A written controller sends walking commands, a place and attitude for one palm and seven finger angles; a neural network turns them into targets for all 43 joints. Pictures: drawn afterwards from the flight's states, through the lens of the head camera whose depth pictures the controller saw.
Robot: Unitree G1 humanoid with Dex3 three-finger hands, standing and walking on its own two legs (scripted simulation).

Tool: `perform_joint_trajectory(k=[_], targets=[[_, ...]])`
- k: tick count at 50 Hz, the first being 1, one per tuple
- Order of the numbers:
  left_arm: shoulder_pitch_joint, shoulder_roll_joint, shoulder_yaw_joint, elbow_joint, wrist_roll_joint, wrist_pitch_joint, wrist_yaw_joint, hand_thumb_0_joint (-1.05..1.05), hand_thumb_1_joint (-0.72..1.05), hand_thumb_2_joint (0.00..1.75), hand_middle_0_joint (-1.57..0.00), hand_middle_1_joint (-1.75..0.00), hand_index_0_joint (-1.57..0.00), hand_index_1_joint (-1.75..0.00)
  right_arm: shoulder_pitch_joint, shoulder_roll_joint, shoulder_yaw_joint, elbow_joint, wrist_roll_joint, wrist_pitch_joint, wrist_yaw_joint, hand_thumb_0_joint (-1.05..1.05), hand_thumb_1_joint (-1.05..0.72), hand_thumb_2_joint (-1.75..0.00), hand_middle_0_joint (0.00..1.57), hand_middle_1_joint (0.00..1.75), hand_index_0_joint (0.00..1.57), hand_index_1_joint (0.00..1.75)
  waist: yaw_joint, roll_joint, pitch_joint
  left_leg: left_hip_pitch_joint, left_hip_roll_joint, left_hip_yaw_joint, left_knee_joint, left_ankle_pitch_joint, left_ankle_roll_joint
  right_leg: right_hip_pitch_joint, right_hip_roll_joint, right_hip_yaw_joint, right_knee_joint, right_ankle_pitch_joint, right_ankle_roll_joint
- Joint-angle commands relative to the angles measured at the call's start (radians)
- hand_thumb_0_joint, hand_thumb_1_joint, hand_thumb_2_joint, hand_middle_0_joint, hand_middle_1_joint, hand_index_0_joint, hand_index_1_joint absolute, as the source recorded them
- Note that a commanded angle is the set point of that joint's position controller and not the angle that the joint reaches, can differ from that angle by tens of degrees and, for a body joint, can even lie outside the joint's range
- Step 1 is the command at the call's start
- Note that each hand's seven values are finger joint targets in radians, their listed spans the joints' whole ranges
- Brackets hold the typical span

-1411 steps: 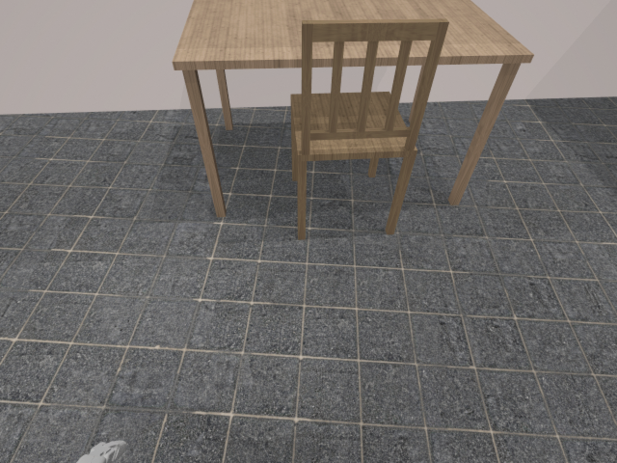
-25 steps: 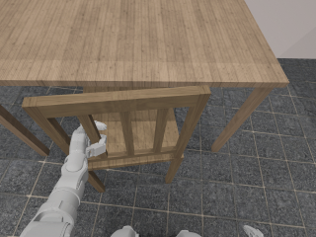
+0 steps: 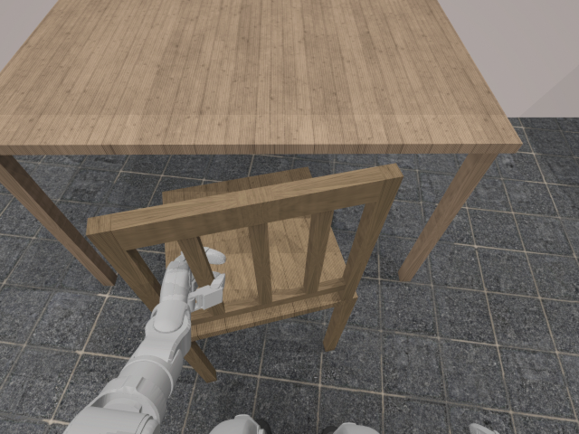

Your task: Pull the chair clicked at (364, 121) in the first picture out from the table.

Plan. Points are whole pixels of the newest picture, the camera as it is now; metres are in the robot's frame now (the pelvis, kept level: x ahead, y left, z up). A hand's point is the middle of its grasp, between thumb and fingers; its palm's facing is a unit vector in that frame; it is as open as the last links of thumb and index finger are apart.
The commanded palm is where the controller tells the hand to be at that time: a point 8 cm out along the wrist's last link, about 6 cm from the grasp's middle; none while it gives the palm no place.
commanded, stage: step backward, pulling the chair out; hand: left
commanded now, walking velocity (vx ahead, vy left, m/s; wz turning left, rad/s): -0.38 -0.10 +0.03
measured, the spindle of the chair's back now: (261, 266) +0.38 +0.05 -0.07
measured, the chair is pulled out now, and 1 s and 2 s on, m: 0.13 0.28 0.58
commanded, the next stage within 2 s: stop walking, hand still on the chair in 1.68 s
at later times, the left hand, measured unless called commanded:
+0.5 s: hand (212, 332) +0.27 +0.12 -0.06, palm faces +0.09 -0.98 -0.18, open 5.8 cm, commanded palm +0.26 +0.18 -0.06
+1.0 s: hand (203, 390) +0.19 +0.12 -0.06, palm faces +0.04 -0.98 -0.17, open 5.7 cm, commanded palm +0.17 +0.18 -0.06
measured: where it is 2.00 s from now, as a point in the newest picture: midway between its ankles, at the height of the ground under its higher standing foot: outside the picture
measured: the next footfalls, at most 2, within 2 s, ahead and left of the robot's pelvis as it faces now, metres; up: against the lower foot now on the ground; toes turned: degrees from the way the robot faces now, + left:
right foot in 0.20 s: +0.02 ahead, -0.17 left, +0.00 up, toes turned -7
left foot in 0.60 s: -0.13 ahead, +0.14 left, +0.00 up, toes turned +0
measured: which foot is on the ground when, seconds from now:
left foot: down 0.00-0.38, up 0.40-0.58, down 0.60-1.00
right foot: down 0.00-0.04, up 0.06-0.18, down 0.20-0.68, up 0.70-0.76, down 0.78-1.00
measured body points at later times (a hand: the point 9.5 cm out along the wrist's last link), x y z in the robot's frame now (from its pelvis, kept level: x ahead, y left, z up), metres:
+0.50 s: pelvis -0.07 -0.02 +0.00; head -0.02 -0.03 +0.44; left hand +0.26 +0.17 -0.05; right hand +0.00 -0.29 -0.13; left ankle -0.04 +0.10 -0.69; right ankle -0.02 -0.16 -0.73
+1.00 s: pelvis -0.17 +0.00 -0.01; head -0.09 -0.01 +0.44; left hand +0.18 +0.18 -0.05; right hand -0.06 -0.25 -0.14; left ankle -0.16 +0.14 -0.71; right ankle -0.09 -0.15 -0.73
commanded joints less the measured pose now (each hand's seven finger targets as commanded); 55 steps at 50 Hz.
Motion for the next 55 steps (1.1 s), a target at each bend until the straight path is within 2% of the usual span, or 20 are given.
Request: perform_joint_trajectory(k=[1,3,7,15,17,19,21,23,27,29,30,33,36,40,43,44,46,51,53,55], targets=[[-0.324,0.175,-0.026,-0.195,0.024,-0.045,0.001,0.00,0.90,0.90,-0.50,-1.45,-0.50,-1.45,-0.005,-0.120,-0.030,-0.113,-0.002,-0.055,-0.011,0.00,-0.90,-0.90,0.20,0.30,0.20,0.30,0.038,0.073,-0.311,0.123,0.271,-0.306,-0.261,-0.134,0.053,0.076,-0.048,0.083,0.089,-0.188,-0.016],[-0.347,0.167,-0.026,-0.224,0.027,-0.040,0.000,0.00,0.90,0.90,-0.50,-1.45,-0.50,-1.45,-0.021,-0.108,-0.025,-0.119,-0.021,-0.064,-0.014,0.00,-0.90,-0.90,0.20,0.30,0.20,0.30,0.042,0.155,-0.300,0.122,0.321,-0.358,-0.296,-0.163,0.069,0.041,-0.042,0.083,0.203,-0.233,-0.025],[-0.318,0.176,-0.008,-0.211,0.037,-0.040,-0.002,0.00,0.90,0.90,-0.50,-1.45,-0.50,-1.45,0.027,-0.102,-0.031,-0.098,-0.040,-0.081,-0.008,0.00,-0.90,-0.90,0.20,0.30,0.20,0.30,0.032,0.113,-0.330,0.240,0.331,-0.305,-0.177,0.157,0.082,0.059,-0.041,0.084,0.135,-0.215,-0.019],[-0.243,0.237,0.065,-0.222,0.046,-0.037,-0.013,0.00,0.90,0.90,-0.50,-1.45,-0.50,-1.45,-0.005,-0.107,-0.046,-0.114,-0.044,-0.093,-0.001,0.00,-0.90,-0.90,0.20,0.30,0.20,0.30,0.037,0.111,-0.351,0.138,0.259,-0.218,-0.115,-0.024,0.019,0.173,-0.059,0.079,0.016,-0.074,-0.035],[-0.255,0.261,0.069,-0.251,0.047,-0.045,-0.010,0.00,0.90,0.90,-0.50,-1.45,-0.50,-1.45,-0.025,-0.094,-0.042,-0.131,-0.043,-0.092,-0.003,0.00,-0.90,-0.90,0.20,0.30,0.20,0.30,0.031,0.046,-0.305,0.062,0.190,-0.167,-0.075,-0.278,-0.012,0.121,-0.127,0.150,-0.048,-0.219,-0.062],[-0.241,0.327,0.105,-0.229,0.054,-0.051,0.009,0.00,0.90,0.90,-0.50,-1.45,-0.50,-1.45,-0.009,-0.094,-0.050,-0.117,-0.034,-0.079,-0.008,0.00,-0.90,-0.90,0.20,0.30,0.20,0.30,0.023,-0.131,-0.273,0.139,0.052,-0.068,0.249,-0.315,-0.075,-0.077,-0.329,0.374,-0.263,-0.430,-0.149],[-0.264,0.293,0.088,-0.217,0.064,-0.034,0.019,0.00,0.90,0.90,-0.50,-1.45,-0.50,-1.45,-0.071,-0.075,-0.034,-0.095,-0.048,-0.070,-0.002,0.00,-0.90,-0.90,0.20,0.30,0.20,0.30,0.058,-0.144,-0.268,0.057,0.023,-0.133,0.515,-0.327,-0.084,-0.028,-0.439,0.392,-0.291,-0.217,-0.211],[-0.269,0.294,0.108,-0.235,0.065,-0.018,0.017,0.00,0.90,0.90,-0.50,-1.45,-0.50,-1.45,-0.074,-0.060,-0.018,-0.090,-0.047,-0.085,0.005,0.00,-0.90,-0.90,0.20,0.30,0.20,0.30,0.051,-0.158,-0.306,-0.020,0.029,-0.175,0.472,-0.338,-0.083,0.150,-0.418,0.295,-0.165,0.144,-0.186],[-0.254,0.249,0.086,-0.201,0.056,0.001,0.013,0.00,0.90,0.90,-0.50,-1.45,-0.50,-1.45,-0.022,-0.087,-0.018,-0.054,-0.034,-0.087,-0.005,0.00,-0.90,-0.90,0.20,0.30,0.20,0.30,0.036,-0.208,-0.288,0.051,0.038,-0.138,0.079,-0.281,-0.082,0.243,-0.327,0.171,-0.048,0.415,-0.101],[-0.266,0.219,0.045,-0.201,0.048,0.017,0.011,0.00,0.90,0.90,-0.50,-1.45,-0.50,-1.45,0.004,-0.101,-0.029,-0.044,-0.030,-0.086,-0.019,0.00,-0.90,-0.90,0.20,0.30,0.20,0.30,0.019,-0.155,-0.285,0.139,0.065,-0.104,-0.160,-0.038,-0.077,0.240,-0.278,0.129,0.034,0.409,-0.057],[-0.277,0.197,0.030,-0.234,0.047,0.017,0.008,0.00,0.90,0.90,-0.50,-1.45,-0.50,-1.45,0.004,-0.125,-0.036,-0.057,-0.035,-0.085,-0.021,0.00,-0.90,-0.90,0.20,0.30,0.20,0.30,0.032,-0.044,-0.305,0.151,0.158,-0.196,-0.216,0.171,-0.039,0.205,-0.198,0.077,0.108,0.354,-0.020],[-0.337,0.102,-0.041,-0.328,0.057,-0.003,-0.025,0.00,0.90,0.90,-0.50,-1.45,-0.50,-1.45,0.012,-0.093,-0.050,-0.105,-0.050,-0.066,0.009,0.00,-0.90,-0.90,0.20,0.30,0.20,0.30,0.028,0.202,-0.375,0.297,0.261,-0.222,-0.079,0.642,0.026,0.133,-0.092,0.025,0.203,0.138,0.008],[-0.295,0.114,-0.012,-0.334,0.059,-0.009,-0.028,0.00,0.90,0.90,-0.50,-1.45,-0.50,-1.45,0.006,-0.098,-0.065,-0.113,-0.058,-0.058,0.031,0.00,-0.90,-0.90,0.20,0.30,0.20,0.30,0.033,0.207,-0.347,0.281,0.317,-0.249,-0.072,0.645,0.040,0.101,-0.051,0.034,0.207,-0.117,-0.008],[-0.290,0.141,0.005,-0.286,0.071,-0.032,-0.027,0.00,0.90,0.90,-0.50,-1.45,-0.50,-1.45,0.029,-0.091,-0.070,-0.098,-0.051,-0.067,0.045,0.00,-0.90,-0.90,0.20,0.30,0.20,0.30,0.020,0.136,-0.336,0.231,0.260,-0.186,0.040,0.522,-0.021,0.215,-0.099,0.079,0.010,0.305,-0.037],[-0.308,0.257,0.078,-0.245,0.080,-0.050,-0.008,0.00,0.90,0.90,-0.50,-1.45,-0.50,-1.45,0.029,-0.075,-0.070,-0.083,-0.043,-0.055,0.018,0.00,-0.90,-0.90,0.20,0.30,0.20,0.30,0.008,-0.142,-0.457,0.090,0.090,-0.063,0.189,-0.063,-0.106,0.384,-0.290,0.230,-0.023,0.788,-0.118],[-0.263,0.278,0.094,-0.210,0.076,-0.033,-0.009,0.00,0.90,0.90,-0.50,-1.45,-0.50,-1.45,0.008,-0.077,-0.069,-0.090,-0.036,-0.054,0.011,0.00,-0.90,-0.90,0.20,0.30,0.20,0.30,0.025,-0.206,-0.464,0.057,0.055,-0.094,0.277,-0.290,-0.105,0.358,-0.351,0.272,-0.055,0.775,-0.156],[-0.281,0.243,0.075,-0.200,0.075,-0.018,-0.014,0.00,0.90,0.90,-0.50,-1.45,-0.50,-1.45,-0.038,-0.058,-0.049,-0.098,-0.043,-0.053,0.010,0.00,-0.90,-0.90,0.20,0.30,0.20,0.30,0.049,-0.202,-0.403,0.021,0.050,-0.139,0.353,-0.372,-0.092,0.272,-0.395,0.267,-0.090,0.565,-0.157],[-0.258,0.161,0.013,-0.225,0.055,0.004,-0.016,0.00,0.90,0.90,-0.50,-1.45,-0.50,-1.45,-0.006,-0.081,-0.025,-0.084,-0.041,-0.055,-0.007,0.00,-0.90,-0.90,0.20,0.30,0.20,0.30,0.013,-0.187,-0.350,0.168,0.100,-0.106,-0.157,-0.038,-0.064,0.208,-0.229,0.089,0.032,0.321,-0.034],[-0.277,0.113,-0.015,-0.271,0.048,-0.001,-0.022,0.00,0.90,0.90,-0.50,-1.45,-0.50,-1.45,-0.020,-0.117,-0.050,-0.123,-0.046,-0.047,-0.007,0.00,-0.90,-0.90,0.20,0.30,0.20,0.30,0.031,0.073,-0.320,0.137,0.287,-0.292,-0.171,0.287,0.039,0.134,-0.057,0.014,0.210,0.097,0.022],[-0.327,0.091,-0.045,-0.349,0.055,-0.013,-0.030,0.00,0.90,0.90,-0.50,-1.45,-0.50,-1.45,-0.054,-0.072,-0.036,-0.137,-0.068,-0.038,0.017,0.00,-0.90,-0.90,0.20,0.30,0.20,0.30,0.028,0.281,-0.300,0.131,0.358,-0.330,-0.214,0.313,0.100,0.054,-0.038,0.031,0.395,-0.287,0.010]])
